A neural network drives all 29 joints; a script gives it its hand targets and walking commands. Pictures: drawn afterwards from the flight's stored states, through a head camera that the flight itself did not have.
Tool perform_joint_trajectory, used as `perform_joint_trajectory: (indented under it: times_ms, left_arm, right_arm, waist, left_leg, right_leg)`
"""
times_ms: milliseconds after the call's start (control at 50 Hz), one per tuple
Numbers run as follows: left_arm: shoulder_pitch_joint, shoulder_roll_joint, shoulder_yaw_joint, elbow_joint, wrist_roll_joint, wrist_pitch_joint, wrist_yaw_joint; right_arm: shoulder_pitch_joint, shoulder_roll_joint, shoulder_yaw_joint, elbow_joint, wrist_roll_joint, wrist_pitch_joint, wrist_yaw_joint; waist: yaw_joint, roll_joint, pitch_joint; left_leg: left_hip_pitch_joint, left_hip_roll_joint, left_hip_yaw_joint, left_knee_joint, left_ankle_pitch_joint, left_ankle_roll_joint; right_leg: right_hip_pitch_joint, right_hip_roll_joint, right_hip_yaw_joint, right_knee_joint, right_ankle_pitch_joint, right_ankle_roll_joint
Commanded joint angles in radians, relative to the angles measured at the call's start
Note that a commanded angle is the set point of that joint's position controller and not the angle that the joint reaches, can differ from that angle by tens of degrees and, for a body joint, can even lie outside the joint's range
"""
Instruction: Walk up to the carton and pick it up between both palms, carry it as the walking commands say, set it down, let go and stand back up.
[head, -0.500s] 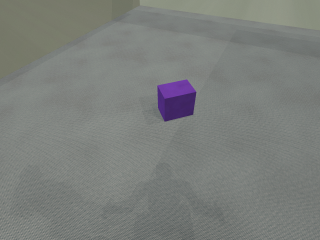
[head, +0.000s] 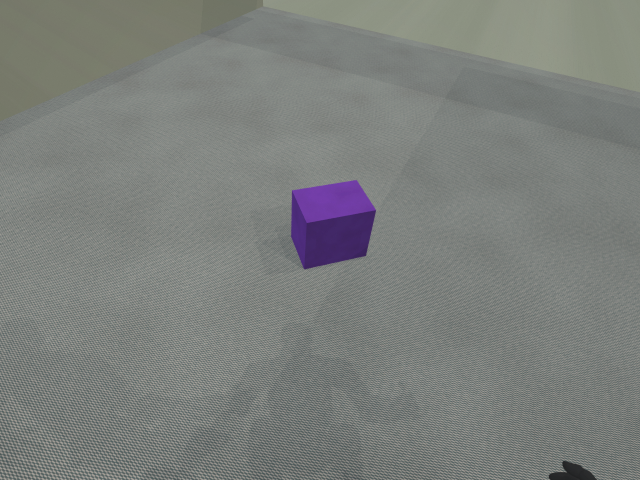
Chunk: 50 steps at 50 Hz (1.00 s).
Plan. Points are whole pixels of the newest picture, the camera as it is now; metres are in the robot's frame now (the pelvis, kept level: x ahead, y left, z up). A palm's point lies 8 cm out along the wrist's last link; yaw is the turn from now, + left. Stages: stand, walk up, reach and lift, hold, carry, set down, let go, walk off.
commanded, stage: walk up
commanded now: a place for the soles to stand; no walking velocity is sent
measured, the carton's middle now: (330, 224) +1.22 -0.05 -0.63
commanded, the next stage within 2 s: none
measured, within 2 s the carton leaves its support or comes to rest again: neither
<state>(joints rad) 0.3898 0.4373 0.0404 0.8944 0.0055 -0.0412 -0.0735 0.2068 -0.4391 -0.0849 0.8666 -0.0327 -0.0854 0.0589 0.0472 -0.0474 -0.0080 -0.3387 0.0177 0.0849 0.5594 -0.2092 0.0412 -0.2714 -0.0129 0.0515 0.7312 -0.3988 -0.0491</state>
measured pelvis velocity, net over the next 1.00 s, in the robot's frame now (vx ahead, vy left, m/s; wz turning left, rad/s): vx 0.41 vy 0.02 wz -0.11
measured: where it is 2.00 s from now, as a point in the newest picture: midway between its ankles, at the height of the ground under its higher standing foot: (323, 353)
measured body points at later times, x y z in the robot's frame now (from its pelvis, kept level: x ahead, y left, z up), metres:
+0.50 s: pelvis +0.22 -0.04 +0.00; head +0.24 -0.06 +0.45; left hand +0.41 +0.25 -0.07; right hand +0.20 -0.35 -0.13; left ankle +0.13 +0.10 -0.65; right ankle +0.29 -0.14 -0.73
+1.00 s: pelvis +0.41 +0.02 +0.01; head +0.44 +0.05 +0.46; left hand +0.48 +0.34 -0.12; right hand +0.50 -0.31 -0.06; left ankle +0.48 +0.10 -0.73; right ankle +0.36 -0.14 -0.66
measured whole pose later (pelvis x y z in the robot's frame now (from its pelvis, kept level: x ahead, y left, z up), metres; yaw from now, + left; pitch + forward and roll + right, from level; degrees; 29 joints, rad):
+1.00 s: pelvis +0.41 +0.02 +0.01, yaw -7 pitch -2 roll -3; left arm 0.38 0.45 0.04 0.81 0.01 -0.04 -0.05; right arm 0.24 -0.41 -0.07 0.77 -0.01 -0.10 0.04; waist 0.02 -0.01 0.08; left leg -0.32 0.04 0.08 0.55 -0.21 0.06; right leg -0.38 0.01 0.04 1.01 -0.40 -0.04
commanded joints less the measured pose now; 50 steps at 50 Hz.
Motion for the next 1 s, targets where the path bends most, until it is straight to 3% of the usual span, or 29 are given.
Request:
perform_joint_trajectory:
  times_ms: [0,20,40,120,140,220,280,300,320,340,360,380,420,440,460,540,600,680,700,740,760,780,800,820,840,860,900,940,980]
  left_arm:
    - [-0.085,0.249,0.057,-0.085,0.002,-0.026,0.015]
    - [-0.066,0.208,0.051,-0.081,-0.003,-0.027,0.009]
    - [-0.071,0.190,0.058,-0.075,-0.002,-0.026,0.002]
    - [-0.147,0.139,0.045,-0.115,-0.010,-0.014,-0.011]
    - [-0.184,0.122,0.036,-0.139,-0.015,-0.009,-0.014]
    - [-0.294,0.134,0.047,-0.185,-0.005,-0.004,-0.034]
    - [-0.229,0.156,0.060,-0.154,0.009,-0.010,-0.022]
    - [-0.122,0.178,0.092,-0.128,0.005,-0.017,-0.017]
    - [0.018,0.241,0.114,-0.110,0.005,-0.016,-0.002]
    - [0.083,0.315,0.124,-0.113,0.000,-0.022,0.016]
    - [0.064,0.326,0.118,-0.153,-0.010,-0.034,0.025]
    - [0.012,0.288,0.104,-0.165,-0.028,-0.038,0.035]
    - [-0.063,0.228,0.094,-0.174,-0.033,-0.041,0.044]
    - [-0.091,0.233,0.101,-0.188,-0.029,-0.042,0.045]
    - [-0.076,0.217,0.089,-0.187,-0.018,-0.043,0.045]
    - [-0.062,0.237,0.086,-0.207,-0.011,-0.053,0.041]
    - [-0.117,0.248,0.097,-0.224,-0.005,-0.055,0.026]
    - [-0.050,0.249,0.098,-0.192,-0.004,-0.060,0.022]
    - [-0.036,0.259,0.098,-0.189,-0.003,-0.058,0.017]
    - [-0.063,0.246,0.094,-0.190,-0.002,-0.052,0.013]
    - [-0.053,0.252,0.090,-0.199,0.001,-0.048,0.012]
    - [-0.073,0.235,0.082,-0.188,0.001,-0.041,0.013]
    - [-0.026,0.165,0.054,-0.203,-0.005,-0.046,0.022]
    - [0.013,0.103,0.031,-0.231,-0.017,-0.052,0.026]
    - [0.009,0.142,0.036,-0.213,-0.013,-0.047,0.029]
    - [0.019,0.194,0.053,-0.187,-0.002,-0.038,0.035]
    - [0.028,0.208,0.057,-0.157,0.005,-0.026,0.033]
    - [0.064,0.184,0.061,-0.132,-0.007,-0.018,0.019]
    - [0.084,0.178,0.068,-0.124,-0.009,0.001,0.022]
  right_arm:
    - [0.075,-0.219,-0.063,-0.076,0.026,-0.040,-0.046]
    - [0.099,-0.250,-0.065,-0.076,0.016,-0.042,-0.039]
    - [0.110,-0.229,-0.062,-0.077,0.024,-0.044,-0.039]
    - [0.112,-0.221,-0.050,-0.097,0.019,-0.044,-0.036]
    - [0.119,-0.221,-0.044,-0.094,0.017,-0.043,-0.034]
    - [0.110,-0.258,-0.054,-0.108,0.029,-0.027,-0.032]
    - [0.131,-0.251,-0.052,-0.116,0.039,-0.017,-0.040]
    - [0.167,-0.222,-0.040,-0.116,0.043,-0.017,-0.039]
    - [0.212,-0.167,-0.023,-0.121,0.049,-0.015,-0.039]
    - [0.263,-0.100,0.000,-0.122,0.050,-0.015,-0.039]
    - [0.212,-0.164,-0.011,-0.137,0.041,-0.009,-0.040]
    - [0.167,-0.187,-0.006,-0.130,0.027,-0.002,-0.041]
    - [0.195,-0.182,-0.007,-0.128,0.032,0.003,-0.033]
    - [0.239,-0.173,-0.002,-0.108,0.032,0.013,-0.027]
    - [0.222,-0.177,-0.015,-0.104,0.035,0.019,-0.022]
    - [0.167,-0.168,-0.032,-0.113,0.012,0.032,-0.009]
    - [0.101,-0.158,-0.042,-0.133,0.008,0.030,0.007]
    - [-0.005,-0.151,-0.045,-0.137,0.013,0.016,0.007]
    - [-0.003,-0.134,-0.037,-0.135,0.019,0.013,0.012]
    - [-0.036,-0.169,-0.050,-0.145,0.024,0.005,0.013]
    - [0.011,-0.175,-0.050,-0.131,0.019,-0.005,0.011]
    - [0.120,-0.168,-0.052,-0.097,0.012,-0.010,0.002]
    - [0.220,-0.220,-0.075,-0.074,-0.002,-0.027,-0.018]
    - [0.308,-0.312,-0.098,-0.065,-0.022,-0.039,-0.033]
    - [0.271,-0.331,-0.100,-0.096,0.001,-0.035,-0.035]
    - [0.231,-0.283,-0.078,-0.123,0.023,-0.030,-0.037]
    - [0.211,-0.251,-0.072,-0.120,0.034,-0.029,-0.042]
    - [0.173,-0.221,-0.050,-0.134,0.044,-0.033,-0.042]
    - [0.201,-0.216,-0.045,-0.140,0.054,-0.039,-0.045]
  waist:
    - [-0.084,0.067,0.087]
    - [-0.087,0.152,0.083]
    - [-0.086,0.103,0.085]
    - [-0.088,0.226,0.115]
    - [-0.084,0.204,0.153]
    - [-0.094,0.243,0.119]
    - [-0.058,0.116,0.047]
    - [0.001,-0.007,-0.044]
    - [0.054,-0.166,-0.173]
    - [0.052,-0.321,-0.240]
    - [0.053,-0.237,-0.216]
    - [0.041,-0.082,-0.129]
    - [0.012,0.002,-0.020]
    - [-0.004,-0.082,-0.015]
    - [-0.014,-0.055,-0.024]
    - [-0.038,-0.025,0.081]
    - [-0.036,-0.078,0.134]
    - [0.000,-0.020,0.171]
    - [0.002,-0.085,0.149]
    - [0.000,-0.069,0.147]
    - [-0.008,-0.031,0.069]
    - [-0.068,-0.030,0.017]
    - [-0.118,0.131,-0.074]
    - [-0.150,0.419,-0.172]
    - [-0.135,0.384,-0.110]
    - [-0.104,0.195,-0.044]
    - [-0.105,0.090,-0.069]
    - [-0.056,0.114,-0.040]
    - [-0.062,0.099,-0.056]
  left_leg:
    - [0.321,0.297,-0.352,-0.351,-0.208,0.063]
    - [0.288,0.287,-0.276,-0.345,-0.104,0.092]
    - [0.282,0.258,-0.249,-0.360,-0.065,0.080]
    - [0.288,0.205,-0.033,-0.317,0.387,0.079]
    - [0.259,0.173,-0.002,-0.317,0.497,0.051]
    - [0.164,0.200,0.028,-0.350,0.270,0.091]
    - [0.150,0.247,0.023,-0.152,0.407,0.088]
    - [0.110,0.197,0.060,0.053,0.448,0.075]
    - [0.026,0.122,0.073,0.358,0.250,0.049]
    - [-0.174,-0.001,0.023,0.583,-0.277,0.022]
    - [-0.307,-0.029,-0.077,0.678,-0.346,0.013]
    - [-0.329,0.042,-0.137,0.715,-0.264,0.019]
    - [-0.286,0.083,-0.141,0.597,-0.149,0.012]
    - [-0.245,0.080,-0.123,0.557,-0.164,0.002]
    - [-0.161,0.075,-0.093,0.523,-0.141,-0.011]
    - [-0.115,0.083,-0.072,0.388,-0.028,-0.045]
    - [-0.149,0.103,-0.054,0.233,0.054,-0.048]
    - [-0.170,0.081,-0.041,0.132,0.119,-0.035]
    - [-0.151,0.084,-0.031,0.076,0.095,-0.030]
    - [-0.107,0.081,-0.041,0.037,0.058,-0.027]
    - [-0.030,0.037,-0.016,-0.002,-0.018,-0.009]
    - [0.135,0.026,-0.018,-0.074,-0.064,0.003]
    - [0.321,0.082,-0.143,-0.188,-0.135,0.032]
    - [0.542,0.353,-0.467,-0.230,-0.253,0.119]
    - [0.542,0.413,-0.598,-0.264,-0.193,0.197]
    - [0.447,0.384,-0.534,-0.249,-0.095,0.180]
    - [0.434,0.337,-0.404,-0.224,0.108,0.113]
    - [0.289,0.250,-0.215,-0.233,0.292,0.047]
    - [0.279,0.227,-0.197,-0.240,0.375,-0.015]
  right_leg:
    - [-0.456,-0.056,0.112,0.294,0.122,0.017]
    - [-0.424,-0.054,0.061,0.281,0.098,0.024]
    - [-0.391,-0.036,0.067,0.262,0.153,0.034]
    - [-0.357,-0.029,-0.013,0.153,0.223,0.052]
    - [-0.348,0.003,-0.038,0.090,0.253,0.042]
    - [-0.132,-0.011,-0.159,-0.106,0.305,0.020]
    - [0.023,0.019,-0.165,-0.141,0.222,-0.036]
    - [0.205,0.030,-0.150,-0.170,0.231,-0.059]
    - [0.377,-0.089,0.060,-0.288,0.073,-0.110]
    - [0.526,-0.303,0.415,-0.346,0.046,-0.173]
    - [0.520,-0.372,0.590,-0.402,0.133,-0.252]
    - [0.450,-0.363,0.514,-0.429,0.166,-0.231]
    - [0.302,-0.275,0.284,-0.416,0.371,-0.160]
    - [0.245,-0.259,0.193,-0.399,0.429,-0.161]
    - [0.170,-0.226,0.140,-0.400,0.443,-0.158]
    - [0.002,-0.226,0.109,-0.486,0.322,-0.161]
    - [-0.060,-0.196,0.087,-0.558,-0.038,-0.163]
    - [-0.028,-0.202,0.139,-0.566,-0.075,-0.100]
    - [-0.005,-0.190,0.120,-0.550,-0.073,-0.122]
    - [-0.009,-0.213,0.126,-0.541,-0.094,-0.144]
    - [0.017,-0.193,0.104,-0.455,-0.008,-0.149]
    - [-0.001,-0.177,0.076,-0.292,0.115,-0.140]
    - [-0.094,-0.117,0.018,-0.057,0.231,-0.088]
    - [-0.335,0.000,-0.080,0.281,0.051,-0.031]
    - [-0.495,0.059,-0.020,0.386,-0.105,-0.009]
    - [-0.461,0.017,0.039,0.396,-0.073,-0.010]
    - [-0.394,-0.031,0.083,0.327,0.005,0.009]
    - [-0.266,-0.018,0.043,0.300,0.081,0.020]
    - [-0.216,0.008,0.058,0.332,0.149,0.034]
